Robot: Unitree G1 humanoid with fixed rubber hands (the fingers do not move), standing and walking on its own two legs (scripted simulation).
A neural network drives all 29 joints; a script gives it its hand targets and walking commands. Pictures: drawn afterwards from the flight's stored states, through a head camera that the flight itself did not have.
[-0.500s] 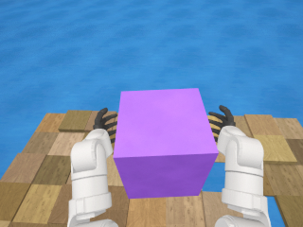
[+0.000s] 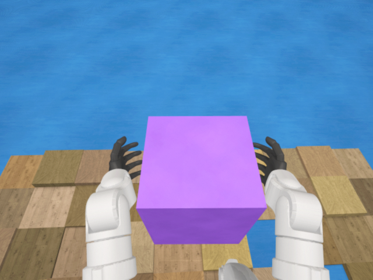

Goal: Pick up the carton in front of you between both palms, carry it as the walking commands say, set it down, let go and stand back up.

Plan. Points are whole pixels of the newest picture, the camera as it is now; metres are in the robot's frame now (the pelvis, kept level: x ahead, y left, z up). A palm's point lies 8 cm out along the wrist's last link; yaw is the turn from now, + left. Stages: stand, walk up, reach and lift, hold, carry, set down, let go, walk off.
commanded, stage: carry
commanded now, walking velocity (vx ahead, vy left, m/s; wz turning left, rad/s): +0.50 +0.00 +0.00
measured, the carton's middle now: (197, 184) +0.34 -0.01 -0.01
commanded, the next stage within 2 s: none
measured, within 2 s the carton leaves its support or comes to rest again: neither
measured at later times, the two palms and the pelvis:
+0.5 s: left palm (118, 51) +0.63 +0.18 +0.15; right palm (232, 49) +0.67 -0.12 +0.14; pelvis +0.35 +0.00 +0.02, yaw +4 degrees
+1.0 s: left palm (134, 17) +0.94 +0.18 +0.10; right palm (217, 20) +0.94 -0.12 +0.10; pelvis +0.71 +0.03 +0.00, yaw +1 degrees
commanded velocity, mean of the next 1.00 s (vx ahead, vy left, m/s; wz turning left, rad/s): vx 0.50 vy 0.00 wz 0.00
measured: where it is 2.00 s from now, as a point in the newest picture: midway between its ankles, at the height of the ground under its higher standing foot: (164, 120)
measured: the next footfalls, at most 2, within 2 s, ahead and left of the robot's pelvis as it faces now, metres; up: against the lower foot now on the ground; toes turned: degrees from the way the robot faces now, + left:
right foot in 0.22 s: +0.38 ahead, -0.09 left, +0.02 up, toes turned -2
left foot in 0.60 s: +0.56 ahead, +0.17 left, +0.03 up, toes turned +9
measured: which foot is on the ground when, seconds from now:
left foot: down 0.00-0.26, up 0.28-0.58, down 0.60-1.00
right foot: up 0.00-0.20, down 0.22-0.64, up 0.66-0.96, down 0.98-1.00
